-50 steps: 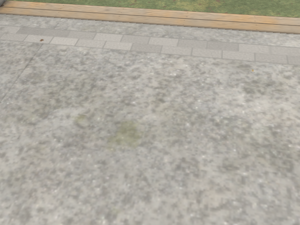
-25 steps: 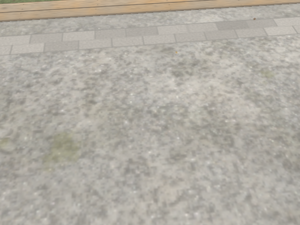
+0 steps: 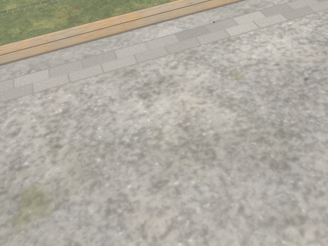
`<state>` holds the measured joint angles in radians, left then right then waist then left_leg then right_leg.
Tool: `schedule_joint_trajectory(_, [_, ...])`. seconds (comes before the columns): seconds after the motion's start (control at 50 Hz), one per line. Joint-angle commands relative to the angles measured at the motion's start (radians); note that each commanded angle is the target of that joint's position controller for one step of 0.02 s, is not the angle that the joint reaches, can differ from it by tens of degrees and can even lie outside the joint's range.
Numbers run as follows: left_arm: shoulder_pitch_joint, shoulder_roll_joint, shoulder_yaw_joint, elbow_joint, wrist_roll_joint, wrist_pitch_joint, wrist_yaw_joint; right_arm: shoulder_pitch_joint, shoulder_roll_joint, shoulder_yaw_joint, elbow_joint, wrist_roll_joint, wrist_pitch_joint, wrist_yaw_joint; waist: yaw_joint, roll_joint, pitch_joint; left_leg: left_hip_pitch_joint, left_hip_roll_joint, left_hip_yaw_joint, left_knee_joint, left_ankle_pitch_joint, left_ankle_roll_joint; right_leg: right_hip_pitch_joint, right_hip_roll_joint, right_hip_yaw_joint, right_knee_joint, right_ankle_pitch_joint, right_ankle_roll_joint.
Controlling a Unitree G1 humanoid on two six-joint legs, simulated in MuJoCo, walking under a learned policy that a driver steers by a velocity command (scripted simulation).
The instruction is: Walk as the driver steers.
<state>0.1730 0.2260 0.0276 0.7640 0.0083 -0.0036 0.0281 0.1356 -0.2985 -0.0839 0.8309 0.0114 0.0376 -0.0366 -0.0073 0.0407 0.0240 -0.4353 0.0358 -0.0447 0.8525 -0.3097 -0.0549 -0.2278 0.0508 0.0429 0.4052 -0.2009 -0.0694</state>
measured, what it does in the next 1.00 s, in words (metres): walks ahead: left foot, then left foot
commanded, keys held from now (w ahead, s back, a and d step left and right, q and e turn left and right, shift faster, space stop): no key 0.18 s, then w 0.82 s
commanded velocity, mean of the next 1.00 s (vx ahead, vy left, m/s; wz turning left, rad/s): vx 0.30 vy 0.00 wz -0.04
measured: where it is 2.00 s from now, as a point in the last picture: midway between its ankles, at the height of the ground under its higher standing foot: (175, 167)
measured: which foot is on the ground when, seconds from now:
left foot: up 0.00-0.12, down 0.14-0.46, up 0.48-0.92, down 0.94-1.00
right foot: down 0.00-0.94, up 0.96-1.00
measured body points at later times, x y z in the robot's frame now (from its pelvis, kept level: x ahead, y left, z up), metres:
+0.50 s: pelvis +0.05 +0.00 -0.01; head +0.06 -0.02 +0.44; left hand +0.13 +0.28 -0.13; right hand +0.11 -0.28 -0.15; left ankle -0.03 +0.15 -0.72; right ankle +0.04 -0.09 -0.75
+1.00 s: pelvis +0.28 +0.05 -0.03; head +0.32 +0.05 +0.42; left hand +0.25 +0.32 -0.17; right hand +0.50 -0.19 -0.11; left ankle +0.39 +0.14 -0.75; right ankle +0.08 -0.09 -0.68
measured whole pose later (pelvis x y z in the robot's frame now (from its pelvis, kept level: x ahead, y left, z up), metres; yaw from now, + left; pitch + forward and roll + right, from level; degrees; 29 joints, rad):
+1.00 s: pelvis +0.28 +0.05 -0.03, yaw -1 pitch +1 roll +0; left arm 0.41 0.27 0.04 0.98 -0.02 -0.07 0.00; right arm 0.01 -0.26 -0.04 0.75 0.01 -0.09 0.04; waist 0.06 -0.01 0.06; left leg -0.47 -0.02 0.06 0.59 -0.14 0.08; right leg -0.11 -0.01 0.07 0.95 -0.50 -0.02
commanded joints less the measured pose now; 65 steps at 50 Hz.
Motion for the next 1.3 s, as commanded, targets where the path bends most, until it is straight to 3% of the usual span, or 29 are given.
schedule_joint_trajectory(0.02, [0.008,0.172,0.042,-0.029,0.001,-0.007,-0.001,-0.05,-0.067,-0.008,-0.068,0.005,-0.015,0.002,0.036,-0.177,-0.066,0.03,0.01,0.006,-0.121,-0.07,-0.004,0.108,-0.259,0.213,-0.078,0.327,-0.157])
schedule_joint_trajectory(0.08, [-0.012,0.158,0.034,-0.008,-0.004,-0.007,-0.006,-0.023,-0.062,-0.005,-0.051,0.008,-0.023,0.0,0.025,-0.165,-0.061,0.112,-0.003,0.019,-0.263,-0.053,0.008,0.1,-0.251,0.24,-0.052,0.357,-0.154])
schedule_joint_trajectory(0.12, [-0.026,0.148,0.029,0.008,-0.016,-0.006,-0.005,0.035,-0.054,-0.001,-0.021,-0.001,-0.034,0.006,-0.018,-0.136,-0.075,0.244,-0.003,0.024,-0.483,0.184,0.033,0.079,-0.215,0.218,-0.015,0.392,-0.106])
schedule_joint_trajectory(0.16, [0.027,0.141,0.03,0.013,0.006,-0.022,-0.015,0.057,-0.149,-0.017,-0.013,-0.016,-0.037,0.008,0.032,-0.004,-0.135,0.397,0.09,-0.044,-0.413,0.515,0.079,0.009,-0.122,0.145,0.03,0.259,-0.03])
schedule_joint_trajectory(0.18, [0.03,0.132,0.03,0.023,0.008,-0.028,-0.021,0.043,-0.141,-0.021,-0.003,-0.005,-0.034,0.016,0.04,0.069,-0.142,0.37,0.092,-0.043,-0.395,0.445,0.114,0.01,-0.065,0.083,0.025,0.145,0.001])
schedule_joint_trajectory(0.22, [-0.036,0.111,0.024,0.036,-0.002,-0.018,-0.02,0.04,-0.079,-0.007,0.007,-0.007,-0.038,0.029,0.005,0.065,-0.109,0.28,0.074,-0.058,-0.466,0.038,0.123,0.02,-0.012,0.015,0.073,-0.096,0.023])
schedule_joint_trajectory(0.26, [-0.056,0.12,0.032,0.028,-0.017,-0.009,-0.015,0.078,-0.115,-0.014,0.014,-0.003,-0.051,0.027,-0.011,0.111,-0.011,0.235,0.127,-0.168,-0.552,-0.295,0.18,-0.108,0.02,-0.031,0.181,-0.311,0.012])
schedule_joint_trajectory(0.3, [-0.084,0.108,0.035,0.009,-0.035,-0.03,-0.017,0.117,-0.152,-0.021,0.023,0.01,-0.074,0.02,-0.014,0.17,0.101,0.222,0.269,-0.374,-0.675,-0.434,0.265,-0.227,-0.005,-0.062,0.294,-0.272,0.0])
schedule_joint_trajectory(0.36, [-0.08,0.107,0.041,0.014,-0.04,-0.064,-0.029,0.105,-0.153,-0.022,0.011,0.016,-0.095,0.016,-0.003,0.144,0.12,0.262,0.293,-0.372,-0.683,-0.281,0.269,-0.267,-0.067,-0.034,0.301,-0.284,-0.027])
schedule_joint_trajectory(0.4, [-0.004,0.099,0.045,0.057,-0.037,-0.076,-0.041,0.045,-0.15,-0.022,-0.01,0.031,-0.089,0.023,0.047,0.118,0.081,0.177,0.201,-0.215,-0.641,-0.166,0.216,-0.038,-0.037,-0.096,0.106,-0.149,-0.034])
schedule_joint_trajectory(0.44, [0.145,0.126,0.066,0.129,-0.032,-0.074,-0.046,0.028,-0.116,-0.012,-0.022,0.022,-0.087,0.026,0.103,0.075,0.009,0.061,0.119,-0.103,-0.501,-0.034,0.172,0.215,-0.009,-0.101,0.078,-0.037,-0.018])
schedule_joint_trajectory(0.46, [0.26,0.182,0.083,0.155,-0.036,-0.075,-0.041,-0.01,-0.059,0.008,-0.047,0.009,-0.093,0.03,0.147,-0.071,-0.023,-0.046,0.038,-0.005,-0.249,0.034,0.115,0.329,-0.142,0.104,-0.03,-0.113,-0.066])
schedule_joint_trajectory(0.48, [0.334,0.295,0.107,0.156,-0.026,-0.085,-0.053,-0.016,-0.017,0.02,-0.096,0.017,-0.109,0.024,0.155,-0.348,-0.047,-0.252,-0.079,0.062,0.066,-0.149,0.071,0.426,-0.374,0.561,-0.216,-0.243,-0.213])
schedule_joint_trajectory(0.5, [0.287,0.237,0.084,0.145,-0.011,-0.104,-0.056,-0.013,-0.074,0.005,-0.093,0.036,-0.121,0.02,0.12,-0.255,-0.007,-0.353,-0.034,-0.045,0.256,-0.258,0.089,0.384,-0.448,0.676,-0.243,-0.285,-0.27])
schedule_joint_trajectory(0.52, [0.224,0.182,0.066,0.125,-0.019,-0.115,-0.054,0.01,-0.093,-0.001,-0.084,0.045,-0.127,0.026,0.082,-0.187,0.045,-0.41,0.019,-0.075,0.301,-0.171,0.119,0.371,-0.42,0.575,-0.234,-0.291,-0.238])
schedule_joint_trajectory(0.56, [0.165,0.165,0.052,0.107,-0.02,-0.118,-0.053,0.003,-0.081,-0.002,-0.07,0.023,-0.135,0.033,0.058,-0.11,0.064,-0.401,0.08,-0.048,0.244,-0.009,0.138,0.334,-0.351,0.397,-0.252,-0.146,-0.167])
schedule_joint_trajectory(0.62, [0.205,0.143,0.036,0.124,-0.013,-0.104,-0.044,-0.025,-0.048,0.001,-0.076,0.006,-0.127,0.056,0.057,-0.123,0.033,-0.322,0.085,0.006,0.133,0.117,0.106,0.309,-0.279,0.21,-0.263,0.179,-0.129])
schedule_joint_trajectory(0.7, [0.235,0.178,0.037,0.143,-0.014,-0.09,-0.026,-0.152,0.0,0.023,-0.129,0.003,-0.116,0.066,0.083,-0.108,0.061,-0.27,0.052,0.053,-0.106,0.262,0.052,0.241,-0.248,0.094,-0.281,0.264,-0.123])
schedule_joint_trajectory(0.84, [0.288,0.191,0.041,0.18,-0.027,-0.081,-0.024,-0.289,-0.032,0.03,-0.19,0.018,-0.131,0.092,0.094,-0.132,0.123,-0.194,0.015,0.064,-0.318,0.327,0.094,0.285,-0.303,0.056,-0.263,0.267,-0.105])
schedule_joint_trajectory(0.88, [0.267,0.212,0.05,0.18,-0.028,-0.076,-0.023,-0.24,-0.065,0.019,-0.186,0.017,-0.136,0.095,0.047,-0.147,0.076,-0.103,-0.011,0.077,-0.333,0.271,0.128,0.329,-0.316,0.042,-0.182,0.482,-0.084])
schedule_joint_trajectory(0.92, [0.239,0.216,0.052,0.174,-0.02,-0.062,-0.02,0.009,-0.125,-0.016,-0.116,0.015,-0.131,0.08,-0.086,-0.157,-0.088,0.223,-0.073,0.128,-0.331,0.254,0.177,0.286,-0.262,-0.015,0.101,0.79,-0.048])
schedule_joint_trajectory(0.94, [0.239,0.187,0.038,0.154,-0.004,-0.059,-0.016,0.204,-0.172,-0.033,-0.07,0.008,-0.126,0.067,-0.161,-0.102,-0.223,0.548,0.052,-0.015,-0.284,0.249,0.226,0.069,-0.219,-0.031,0.383,0.589,-0.016])
schedule_joint_trajectory(0.96, [0.379,0.033,-0.003,0.136,-0.006,-0.079,-0.024,0.28,-0.269,-0.048,-0.045,-0.016,-0.126,0.068,-0.082,0.2,-0.401,0.884,0.322,-0.531,-0.397,0.009,0.394,-0.301,-0.02,-0.023,0.788,-0.129,0.05])
schedule_joint_trajectory(0.98, [0.352,0.109,0.012,0.154,-0.033,-0.106,-0.032,0.269,-0.173,-0.022,-0.045,-0.01,-0.126,0.074,-0.109,0.185,-0.423,0.859,0.356,-0.761,-0.58,-0.151,0.402,-0.415,-0.011,0.123,0.925,-0.36,0.036])
schedule_joint_trajectory(1.0, [0.232,0.192,0.037,0.115,-0.062,-0.117,-0.035,0.176,-0.129,-0.006,-0.049,-0.002,-0.131,0.073,-0.092,0.122,-0.215,0.703,0.321,-0.602,-0.598,-0.142,0.342,-0.506,-0.068,0.094,0.963,-0.298,0.022])
schedule_joint_trajectory(1.04, [0.14,0.18,0.041,0.093,-0.043,-0.117,-0.021,0.048,-0.081,0.009,-0.067,-0.011,-0.14,0.078,-0.025,-0.013,-0.066,0.406,0.238,-0.347,-0.637,0.086,0.292,-0.433,-0.162,0.05,0.857,-0.126,0.019])
schedule_joint_trajectory(1.08, [0.18,0.142,0.043,0.101,-0.028,-0.092,-0.017,0.018,-0.056,0.015,-0.062,-0.022,-0.152,0.083,0.029,0.03,-0.056,0.281,0.18,-0.232,-0.69,0.183,0.281,-0.324,-0.203,0.057,0.783,-0.056,0.025])
schedule_joint_trajectory(1.14, [0.146,0.121,0.042,0.079,-0.02,-0.067,-0.012,0.057,-0.078,0.012,-0.029,-0.015,-0.162,0.076,0.039,0.024,-0.018,0.223,0.166,-0.147,-0.739,0.259,0.299,-0.354,-0.217,0.037,0.692,-0.003,0.053])
schedule_joint_trajectory(1.3, [-0.141,0.094,0.026,-0.024,-0.016,-0.087,-0.034,0.207,-0.132,0.008,0.032,0.001,-0.138,0.041,-0.057,0.001,0.047,0.319,0.138,-0.035,-0.754,0.298,0.259,-0.419,-0.17,-0.02,0.237,0.335,0.084])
